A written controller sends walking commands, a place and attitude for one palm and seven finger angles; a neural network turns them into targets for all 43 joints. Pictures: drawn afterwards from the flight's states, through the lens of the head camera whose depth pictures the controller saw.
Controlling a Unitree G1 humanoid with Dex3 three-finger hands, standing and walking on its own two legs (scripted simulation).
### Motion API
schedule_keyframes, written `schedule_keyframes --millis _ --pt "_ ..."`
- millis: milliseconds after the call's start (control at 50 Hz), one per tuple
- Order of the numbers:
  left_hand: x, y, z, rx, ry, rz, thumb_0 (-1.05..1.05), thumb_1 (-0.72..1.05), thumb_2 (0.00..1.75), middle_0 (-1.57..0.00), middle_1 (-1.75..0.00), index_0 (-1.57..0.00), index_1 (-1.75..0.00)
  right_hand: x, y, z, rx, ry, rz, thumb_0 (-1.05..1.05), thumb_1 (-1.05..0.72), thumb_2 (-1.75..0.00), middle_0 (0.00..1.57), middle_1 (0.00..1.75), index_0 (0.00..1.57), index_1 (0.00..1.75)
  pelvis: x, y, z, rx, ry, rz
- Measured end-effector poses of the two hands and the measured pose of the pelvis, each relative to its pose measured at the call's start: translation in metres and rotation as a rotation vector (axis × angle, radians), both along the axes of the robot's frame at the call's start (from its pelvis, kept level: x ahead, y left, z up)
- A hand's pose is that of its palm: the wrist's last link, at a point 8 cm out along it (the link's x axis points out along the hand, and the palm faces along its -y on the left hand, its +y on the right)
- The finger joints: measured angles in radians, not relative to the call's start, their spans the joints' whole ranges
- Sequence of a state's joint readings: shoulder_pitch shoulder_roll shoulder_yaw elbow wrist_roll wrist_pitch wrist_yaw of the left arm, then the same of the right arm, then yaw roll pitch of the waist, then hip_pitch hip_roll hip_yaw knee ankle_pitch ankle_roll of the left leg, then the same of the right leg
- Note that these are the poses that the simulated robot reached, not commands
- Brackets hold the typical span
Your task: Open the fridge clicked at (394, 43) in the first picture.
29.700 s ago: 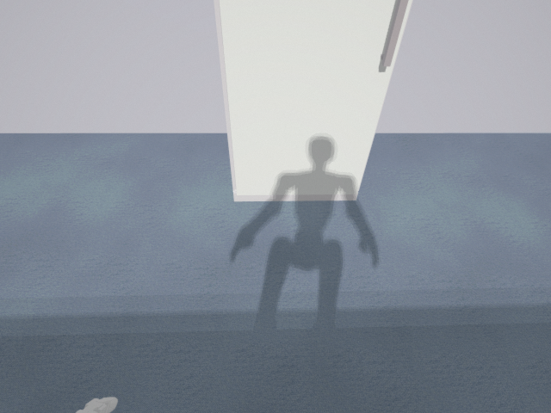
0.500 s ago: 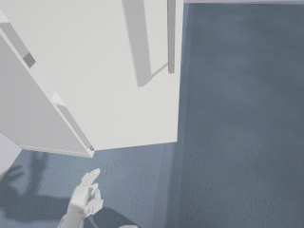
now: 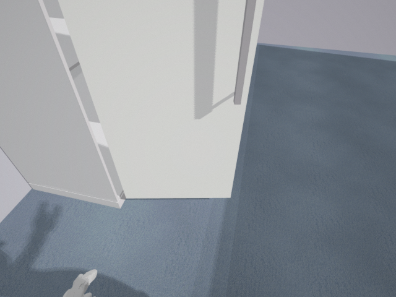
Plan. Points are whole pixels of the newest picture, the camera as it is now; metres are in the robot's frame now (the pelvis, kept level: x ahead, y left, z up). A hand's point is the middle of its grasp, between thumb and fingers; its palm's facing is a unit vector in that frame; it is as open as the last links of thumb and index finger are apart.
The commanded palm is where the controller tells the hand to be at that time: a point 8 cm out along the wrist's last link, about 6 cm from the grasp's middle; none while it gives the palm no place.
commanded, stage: stop stepping back and stand still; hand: right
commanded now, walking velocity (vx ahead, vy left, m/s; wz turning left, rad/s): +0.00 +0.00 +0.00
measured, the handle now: (245, 26) +0.79 -0.08 +0.26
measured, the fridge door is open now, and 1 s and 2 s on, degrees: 76 76 76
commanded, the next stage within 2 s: let the arm hang, fingers relaxed in 0.10 s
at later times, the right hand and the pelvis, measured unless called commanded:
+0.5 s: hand out of the picture +0.08 -0.16 -0.15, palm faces -0.02 +0.98 -0.22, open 7.4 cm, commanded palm none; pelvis -0.01 +0.02 -0.01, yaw -4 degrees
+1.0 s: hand out of the picture +0.03 -0.26 -0.13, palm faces +0.05 +0.94 -0.34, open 7.3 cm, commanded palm none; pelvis -0.04 -0.01 +0.02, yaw -3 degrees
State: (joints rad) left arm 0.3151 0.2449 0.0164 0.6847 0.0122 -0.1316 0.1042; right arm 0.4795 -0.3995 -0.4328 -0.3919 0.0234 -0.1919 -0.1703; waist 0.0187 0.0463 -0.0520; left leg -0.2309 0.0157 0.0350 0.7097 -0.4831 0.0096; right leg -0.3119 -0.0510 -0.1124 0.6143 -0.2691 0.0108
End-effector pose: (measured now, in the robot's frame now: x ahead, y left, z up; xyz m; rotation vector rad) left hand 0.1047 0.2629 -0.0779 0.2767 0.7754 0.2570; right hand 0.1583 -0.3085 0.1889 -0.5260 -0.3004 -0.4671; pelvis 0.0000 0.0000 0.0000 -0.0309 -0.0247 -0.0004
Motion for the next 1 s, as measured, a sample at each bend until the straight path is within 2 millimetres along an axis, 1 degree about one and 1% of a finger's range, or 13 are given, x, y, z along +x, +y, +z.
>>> schedule_keyframes --millis 140,220,260,300,340,380,420,460,500,620,720,820,1000 --pt "0.012 -0.022 -0.009 -0.116 -0.011 -0.066 0.01 0.91 0.9 -0.2 -0.3 -0.2 -0.3 -0.002 0.023 0.011 -0.061 0.042 0.038 0.01 -0.89 -0.9 0.21 0.3 0.21 0.3 0.001 0.01 0.003 0.02 0.008 -0.02" --pt "0.025 -0.028 -0.007 -0.136 0.012 -0.112 0.01 0.91 0.9 -0.2 -0.3 -0.2 -0.3 -0.001 0.022 0.011 -0.074 0.07 0.036 0.01 -0.89 -0.9 0.22 0.3 0.21 0.3 0.008 0.008 0.01 0.004 0.023 -0.015" --pt "0.033 -0.028 -0.016 -0.151 0.054 -0.157 0.01 0.91 0.9 -0.2 -0.3 -0.2 -0.3 0.014 0.011 -0.026 -0.012 0.226 0.025 0.0 -0.89 -0.9 0.21 0.3 0.21 0.3 0.008 0.004 0.008 0.008 0.027 -0.042" --pt "0.041 -0.024 -0.031 -0.148 0.084 -0.175 0.01 0.91 0.9 -0.2 -0.3 -0.21 -0.3 0.025 0.003 -0.083 0.094 0.444 0.004 0.0 -0.89 -0.9 0.21 0.3 0.21 0.3 0.006 -0.003 -0.001 0.022 0.033 -0.047" --pt "0.044 -0.02 -0.042 -0.143 0.106 -0.162 0.01 0.91 0.9 -0.2 -0.3 -0.21 -0.3 0.024 0.005 -0.148 0.197 0.689 -0.024 0.0 -0.9 -0.9 0.2 0.3 0.2 0.3 0.002 -0.004 -0.008 0.007 0.038 -0.046" --pt "0.04 -0.015 -0.047 -0.136 0.131 -0.156 0.01 0.91 0.9 -0.2 -0.3 -0.21 -0.3 0.008 0.021 -0.207 0.292 0.921 -0.038 0.0 -0.9 -0.9 0.2 0.3 0.2 0.3 -0.002 0.001 -0.011 -0.02 0.036 -0.048" --pt "0.032 -0.009 -0.052 -0.129 0.169 -0.161 0.01 0.91 0.9 -0.2 -0.3 -0.2 -0.3 -0.019 0.047 -0.254 0.376 1.102 -0.031 0.0 -0.91 -0.9 0.2 0.3 0.2 0.3 -0.006 0.008 -0.013 -0.036 0.027 -0.05" --pt "0.019 -0.002 -0.055 -0.126 0.234 -0.146 0.01 0.91 0.9 -0.2 -0.3 -0.2 -0.3 -0.053 0.077 -0.286 0.465 1.245 -0.018 0.01 -0.91 -0.9 0.2 0.3 0.2 0.3 -0.009 0.014 -0.011 -0.02 0.016 -0.062" --pt "0.004 0.005 -0.054 -0.116 0.315 -0.124 0.01 0.91 0.9 -0.2 -0.3 -0.2 -0.3 -0.09 0.104 -0.306 0.556 1.364 -0.009 0.01 -0.91 -0.9 0.2 0.3 0.2 0.3 -0.008 0.018 -0.006 -0.008 0.015 -0.072" --pt "-0.034 0.021 -0.041 -0.059 0.497 -0.082 0.01 0.91 0.9 -0.2 -0.3 -0.2 -0.3 -0.151 0.088 -0.311 0.635 1.46 -0.162 -0.03 -0.99 -0.9 0.22 0.3 0.21 0.3 -0.013 0.024 0.009 0.021 0.02 -0.075" --pt "-0.051 0.025 -0.035 -0.026 0.511 -0.05 0.01 0.91 0.9 -0.2 -0.3 -0.2 -0.3 -0.178 0.056 -0.311 0.62 1.526 -0.24 -0.01 -0.95 -0.9 0.21 0.3 0.21 0.3 -0.022 0.018 0.012 0.04 0.008 -0.078" --pt "-0.059 0.02 -0.027 -0.023 0.493 -0.045 0.01 0.91 0.9 -0.2 -0.3 -0.2 -0.3 -0.176 0.03 -0.3 0.58 1.51 -0.246 0.0 -0.92 -0.9 0.21 0.3 0.21 0.3 -0.032 0.009 0.019 0.045 -0.009 -0.057" --pt "-0.067 0.008 -0.022 -0.037 0.452 -0.057 0.01 0.91 0.9 -0.2 -0.3 -0.2 -0.3 -0.14 0.0 -0.28 0.514 1.401 -0.192 0.0 -0.91 -0.9 0.2 0.3 0.2 0.3 -0.043 -0.009 0.024 0.039 -0.015 -0.051"
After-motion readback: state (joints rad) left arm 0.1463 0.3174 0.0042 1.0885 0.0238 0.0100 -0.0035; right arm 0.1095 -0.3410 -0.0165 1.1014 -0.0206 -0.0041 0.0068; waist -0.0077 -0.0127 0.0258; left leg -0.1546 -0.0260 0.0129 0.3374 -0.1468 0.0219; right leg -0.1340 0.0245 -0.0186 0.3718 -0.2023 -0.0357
